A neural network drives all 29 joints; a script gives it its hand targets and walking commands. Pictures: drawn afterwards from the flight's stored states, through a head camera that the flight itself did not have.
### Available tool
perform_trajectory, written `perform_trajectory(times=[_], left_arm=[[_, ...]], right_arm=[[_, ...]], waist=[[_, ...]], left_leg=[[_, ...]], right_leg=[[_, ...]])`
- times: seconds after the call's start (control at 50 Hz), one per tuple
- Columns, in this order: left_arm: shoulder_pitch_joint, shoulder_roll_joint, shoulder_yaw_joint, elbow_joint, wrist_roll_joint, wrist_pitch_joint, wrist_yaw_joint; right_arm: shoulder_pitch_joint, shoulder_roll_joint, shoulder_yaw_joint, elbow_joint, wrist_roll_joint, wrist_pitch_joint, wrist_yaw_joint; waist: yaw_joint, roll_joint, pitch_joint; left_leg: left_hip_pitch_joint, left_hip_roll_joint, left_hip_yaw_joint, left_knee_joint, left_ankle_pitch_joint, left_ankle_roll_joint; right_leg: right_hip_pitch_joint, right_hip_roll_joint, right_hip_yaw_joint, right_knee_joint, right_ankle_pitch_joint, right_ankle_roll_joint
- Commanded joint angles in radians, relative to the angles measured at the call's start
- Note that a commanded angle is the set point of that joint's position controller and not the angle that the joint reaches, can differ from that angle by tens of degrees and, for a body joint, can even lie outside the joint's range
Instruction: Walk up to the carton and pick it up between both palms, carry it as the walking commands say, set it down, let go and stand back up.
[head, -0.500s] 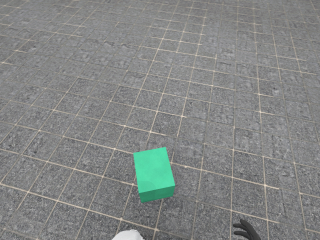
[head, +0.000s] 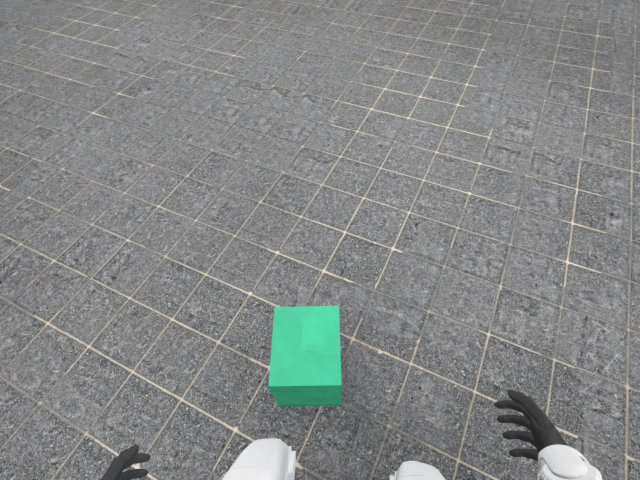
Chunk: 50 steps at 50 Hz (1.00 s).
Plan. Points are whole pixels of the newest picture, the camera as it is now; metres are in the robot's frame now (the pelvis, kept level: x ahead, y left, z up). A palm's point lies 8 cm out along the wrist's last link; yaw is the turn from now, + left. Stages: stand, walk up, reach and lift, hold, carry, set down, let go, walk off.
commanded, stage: walk up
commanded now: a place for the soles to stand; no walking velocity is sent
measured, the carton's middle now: (308, 357) +0.49 +0.07 -0.66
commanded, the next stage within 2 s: none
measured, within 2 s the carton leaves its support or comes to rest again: neither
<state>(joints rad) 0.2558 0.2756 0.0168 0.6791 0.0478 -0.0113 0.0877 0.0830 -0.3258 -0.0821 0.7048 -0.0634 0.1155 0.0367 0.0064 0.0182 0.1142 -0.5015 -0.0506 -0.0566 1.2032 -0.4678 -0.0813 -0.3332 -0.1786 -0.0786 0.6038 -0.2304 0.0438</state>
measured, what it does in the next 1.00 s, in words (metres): steps to the left: left foot, then right foot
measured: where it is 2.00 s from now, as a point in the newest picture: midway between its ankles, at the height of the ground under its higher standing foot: outside the picture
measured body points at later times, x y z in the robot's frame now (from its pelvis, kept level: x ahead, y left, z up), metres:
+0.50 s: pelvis -0.02 +0.07 -0.01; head -0.01 +0.07 +0.44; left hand +0.02 +0.33 -0.13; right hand +0.12 -0.18 -0.12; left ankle -0.01 +0.18 -0.73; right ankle -0.01 -0.02 -0.73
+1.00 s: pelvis +0.00 +0.11 +0.01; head +0.01 +0.12 +0.46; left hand +0.07 +0.35 -0.13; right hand +0.08 -0.15 -0.12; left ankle -0.01 +0.18 -0.73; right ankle -0.01 -0.02 -0.73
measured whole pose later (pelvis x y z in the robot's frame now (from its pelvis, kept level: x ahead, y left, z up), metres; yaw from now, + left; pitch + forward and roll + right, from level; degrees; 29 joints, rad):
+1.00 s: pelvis +0.00 +0.11 +0.01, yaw -1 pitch +0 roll +0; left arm 0.28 0.24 -0.02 0.87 0.01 -0.01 0.01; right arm 0.21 -0.25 0.03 0.91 0.00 0.00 -0.01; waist 0.00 -0.03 0.02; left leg -0.20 -0.03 0.10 0.46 -0.25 0.06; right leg -0.21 0.02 0.08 0.48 -0.26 0.01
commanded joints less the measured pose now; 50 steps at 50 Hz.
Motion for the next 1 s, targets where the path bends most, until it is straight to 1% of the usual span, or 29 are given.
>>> perform_trajectory(times=[0.0, 0.04, 0.06, 0.08, 0.1, 0.12, 0.14, 0.16, 0.18, 0.2, 0.22, 0.24, 0.28, 0.32, 0.34, 0.38, 0.4, 0.42, 0.44, 0.46, 0.48, 0.5, 0.52, 0.56, 0.6, 0.66, 0.8, 0.88, 0.98], left_arm=[[0.132, 0.191, 0.079, -0.005, 0.015, -0.013, 0.013], [0.096, 0.209, 0.09, -0.015, 0.02, -0.005, 0.003], [0.073, 0.214, 0.093, -0.026, 0.017, 0.001, -0.001], [0.041, 0.214, 0.093, -0.034, 0.011, 0.009, -0.006], [0.03, 0.189, 0.082, -0.042, 0.001, 0.02, -0.011], [0.066, 0.128, 0.061, -0.043, -0.001, 0.029, -0.018], [0.059, 0.054, 0.035, -0.085, -0.012, 0.036, -0.024], [0.019, 0.048, 0.035, -0.105, -0.023, 0.039, -0.014], [0.051, 0.051, 0.035, -0.094, -0.028, 0.042, -0.02], [0.074, 0.079, 0.047, -0.077, -0.03, 0.035, -0.022], [0.107, 0.112, 0.058, -0.065, -0.034, 0.027, -0.023], [0.157, 0.121, 0.062, -0.038, -0.031, 0.022, -0.028], [0.217, 0.114, 0.059, -0.014, -0.02, 0.018, -0.035], [0.193, 0.081, 0.053, -0.017, -0.021, 0.016, -0.047], [0.18, 0.064, 0.048, -0.022, -0.024, 0.013, -0.054], [0.199, 0.047, 0.041, -0.009, -0.027, 0.003, -0.065], [0.209, 0.061, 0.042, -0.003, -0.026, -0.004, -0.064], [0.207, 0.089, 0.043, -0.002, -0.02, -0.013, -0.063], [0.189, 0.11, 0.038, -0.009, -0.022, -0.021, -0.061], [0.159, 0.119, 0.032, -0.01, -0.035, -0.022, -0.061], [0.129, 0.113, 0.026, 0.004, -0.047, -0.016, -0.066], [0.104, 0.103, 0.022, 0.017, -0.042, -0.017, -0.073], [0.108, 0.076, 0.01, 0.021, -0.043, -0.024, -0.08], [0.111, 0.065, -0.004, 0.03, -0.045, -0.03, -0.085], [0.107, 0.066, -0.005, 0.043, -0.047, -0.025, -0.086], [0.099, 0.071, -0.006, 0.064, -0.043, -0.015, -0.085], [0.078, 0.064, -0.014, 0.113, -0.041, -0.011, -0.078], [0.069, 0.062, -0.017, 0.146, -0.04, -0.008, -0.072], [0.054, 0.058, -0.021, 0.18, -0.041, -0.005, -0.067]], right_arm=[[-0.024, 0.008, 0.016, -0.068, 0.014, -0.013, 0.041], [-0.004, 0.008, 0.021, -0.066, 0.022, -0.024, 0.044], [0.02, 0.004, 0.021, -0.059, 0.024, -0.03, 0.044], [0.075, 0.004, 0.019, -0.046, 0.027, -0.037, 0.045], [0.141, -0.011, 0.008, -0.023, 0.026, -0.047, 0.044], [0.191, -0.067, -0.006, -0.012, 0.025, -0.056, 0.038], [0.202, -0.175, -0.026, -0.036, 0.022, -0.062, 0.027], [0.152, -0.182, -0.02, -0.05, 0.045, -0.061, 0.014], [0.097, -0.156, -0.013, -0.057, 0.051, -0.059, 0.001], [0.044, -0.135, -0.003, -0.058, 0.051, -0.056, -0.009], [0.005, -0.126, -0.005, -0.064, 0.047, -0.055, -0.014], [-0.03, -0.103, 0.001, -0.067, 0.049, -0.054, -0.017], [-0.02, -0.065, 0.017, -0.06, 0.046, -0.055, -0.022], [0.004, -0.019, 0.042, -0.04, 0.038, -0.065, -0.033], [0.01, -0.017, 0.049, -0.029, 0.039, -0.07, -0.036], [0.029, -0.032, 0.054, -0.005, 0.045, -0.078, -0.04], [0.054, -0.025, 0.06, 0.01, 0.047, -0.082, -0.039], [0.088, -0.012, 0.068, 0.018, 0.051, -0.088, -0.037], [0.111, 0.01, 0.077, 0.021, 0.054, -0.093, -0.034], [0.12, 0.034, 0.081, 0.027, 0.049, -0.096, -0.033], [0.12, 0.032, 0.084, 0.025, 0.057, -0.103, -0.039], [0.118, 0.027, 0.084, 0.036, 0.051, -0.114, -0.044], [0.113, 0.007, 0.082, 0.04, 0.043, -0.126, -0.048], [0.109, -0.032, 0.068, 0.062, 0.047, -0.134, -0.046], [0.119, -0.026, 0.073, 0.077, 0.051, -0.133, -0.047], [0.12, -0.012, 0.084, 0.095, 0.053, -0.129, -0.047], [0.12, -0.023, 0.092, 0.136, 0.059, -0.131, -0.05], [0.124, -0.028, 0.094, 0.155, 0.06, -0.129, -0.051], [0.131, -0.043, 0.09, 0.174, 0.063, -0.123, -0.054]], waist=[[0.047, -0.261, -0.07], [0.028, -0.303, -0.072], [0.012, -0.299, -0.077], [-0.024, -0.282, -0.099], [-0.061, -0.203, -0.122], [-0.103, 0.006, -0.121], [-0.132, 0.306, -0.133], [-0.111, 0.227, -0.12], [-0.063, 0.179, -0.077], [-0.067, 0.147, -0.096], [-0.054, 0.159, -0.094], [-0.025, 0.179, -0.105], [0.003, 0.193, -0.131], [0.0, 0.143, -0.105], [0.004, 0.124, -0.089], [0.032, 0.056, -0.067], [0.038, 0.023, -0.053], [0.028, -0.041, -0.049], [0.002, -0.108, -0.032], [-0.017, -0.127, -0.006], [-0.03, -0.093, 0.031], [-0.025, -0.102, 0.01], [-0.017, -0.103, -0.04], [0.001, -0.093, -0.141], [0.0, -0.1, -0.176], [0.003, -0.066, -0.171], [0.005, 0.013, -0.125], [0.003, 0.026, -0.119], [-0.003, 0.01, -0.108]], left_leg=[[-0.045, 0.07, 0.037, -0.241, -0.036, 0.021], [0.075, 0.078, 0.055, -0.36, -0.064, 0.036], [0.15, 0.074, 0.065, -0.429, -0.041, 0.046], [0.278, 0.067, 0.083, -0.528, 0.044, 0.056], [0.432, 0.042, 0.099, -0.631, 0.118, 0.069], [0.53, 0.094, 0.005, -0.767, 0.162, 0.092], [0.482, 0.342, -0.373, -0.876, 0.231, 0.2], [0.273, 0.359, -0.396, -0.911, 0.101, 0.279], [0.214, 0.331, -0.328, -0.921, -0.004, 0.275], [0.182, 0.287, -0.241, -0.934, -0.13, 0.264], [0.164, 0.27, -0.202, -0.915, -0.094, 0.261], [0.186, 0.254, -0.174, -0.897, -0.056, 0.26], [0.248, 0.246, -0.157, -0.871, -0.01, 0.26], [0.218, 0.261, -0.167, -0.867, -0.006, 0.257], [0.176, 0.264, -0.167, -0.863, -0.031, 0.247], [0.091, 0.256, -0.155, -0.823, -0.076, 0.21], [0.071, 0.245, -0.151, -0.788, -0.059, 0.184], [0.043, 0.225, -0.129, -0.728, -0.021, 0.154], [0.05, 0.154, -0.075, -0.631, 0.045, 0.121], [0.08, 0.083, -0.008, -0.572, 0.1, 0.101], [0.166, 0.091, 0.011, -0.635, 0.138, 0.101], [0.254, 0.108, -0.002, -0.675, 0.209, 0.109], [0.335, 0.127, -0.035, -0.691, 0.299, 0.123], [0.353, 0.14, -0.053, -0.715, 0.398, 0.14], [0.361, 0.141, -0.026, -0.734, 0.357, 0.143], [0.355, 0.146, -0.019, -0.771, 0.313, 0.149], [0.336, 0.176, -0.023, -0.821, 0.379, 0.16], [0.351, 0.189, -0.017, -0.837, 0.418, 0.163], [0.364, 0.203, -0.015, -0.863, 0.389, 0.16]], right_leg=[[0.194, -0.194, 0.184, -0.264, 0.044, -0.222], [0.117, -0.176, 0.131, -0.263, 0.032, -0.208], [0.064, -0.165, 0.11, -0.248, 0.012, -0.193], [-0.01, -0.142, 0.067, -0.201, -0.044, -0.168], [-0.112, -0.094, 0.017, -0.104, -0.141, -0.134], [-0.229, -0.016, -0.038, 0.056, -0.222, -0.104], [-0.349, 0.124, -0.03, 0.316, -0.484, -0.062], [-0.259, 0.151, 0.125, 0.406, -0.438, -0.055], [-0.247, 0.147, 0.134, 0.432, -0.397, -0.062], [-0.195, 0.156, 0.144, 0.444, -0.324, -0.061], [-0.158, 0.168, 0.124, 0.425, -0.277, -0.063], [-0.133, 0.169, 0.097, 0.404, -0.242, -0.057], [-0.126, 0.168, 0.086, 0.363, -0.229, -0.044], [-0.088, 0.162, 0.102, 0.261, -0.193, -0.048], [-0.032, 0.161, 0.101, 0.173, -0.133, -0.055], [0.131, 0.169, 0.101, -0.054, 0.019, -0.076], [0.17, 0.151, 0.149, -0.125, 0.043, -0.085], [0.184, 0.086, 0.271, -0.167, -0.001, -0.107], [0.127, -0.011, 0.435, -0.26, -0.085, -0.142], [0.049, -0.076, 0.505, -0.327, -0.114, -0.167], [-0.025, -0.081, 0.441, -0.312, -0.019, -0.182], [-0.058, -0.042, 0.423, -0.285, 0.089, -0.167], [-0.061, 0.005, 0.365, -0.262, 0.211, -0.137], [0.054, 0.071, 0.254, -0.205, 0.285, -0.103], [0.091, 0.086, 0.247, -0.2, 0.226, -0.105], [0.092, 0.1, 0.239, -0.194, 0.163, -0.107], [0.086, 0.118, 0.225, -0.166, 0.18, -0.093], [0.077, 0.125, 0.224, -0.16, 0.169, -0.084], [0.059, 0.133, 0.22, -0.152, 0.143, -0.076]])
